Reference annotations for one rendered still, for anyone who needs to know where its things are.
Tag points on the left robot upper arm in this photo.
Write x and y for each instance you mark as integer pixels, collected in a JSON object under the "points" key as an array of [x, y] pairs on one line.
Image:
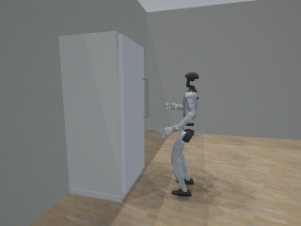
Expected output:
{"points": [[189, 98]]}

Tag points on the robot right forearm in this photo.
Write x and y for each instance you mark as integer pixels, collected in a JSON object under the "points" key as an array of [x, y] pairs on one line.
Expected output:
{"points": [[180, 107]]}

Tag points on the left robot hand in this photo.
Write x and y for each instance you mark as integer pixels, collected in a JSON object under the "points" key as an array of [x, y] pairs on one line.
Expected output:
{"points": [[167, 132]]}

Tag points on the right robot thigh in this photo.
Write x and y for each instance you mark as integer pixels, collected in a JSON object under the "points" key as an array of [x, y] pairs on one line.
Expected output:
{"points": [[181, 156]]}

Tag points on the robot left forearm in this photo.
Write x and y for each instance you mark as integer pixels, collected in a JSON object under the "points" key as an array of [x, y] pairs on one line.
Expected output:
{"points": [[186, 120]]}

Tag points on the handle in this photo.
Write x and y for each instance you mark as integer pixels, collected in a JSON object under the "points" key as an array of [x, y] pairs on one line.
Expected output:
{"points": [[147, 98]]}

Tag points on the right robot hand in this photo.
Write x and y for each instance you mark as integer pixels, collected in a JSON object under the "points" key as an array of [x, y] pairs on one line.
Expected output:
{"points": [[173, 106]]}

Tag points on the fridge door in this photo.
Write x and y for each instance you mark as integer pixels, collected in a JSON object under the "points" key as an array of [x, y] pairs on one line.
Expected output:
{"points": [[131, 110]]}

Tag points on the robot right shin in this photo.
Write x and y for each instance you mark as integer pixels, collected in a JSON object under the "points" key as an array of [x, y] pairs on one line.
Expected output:
{"points": [[184, 169]]}

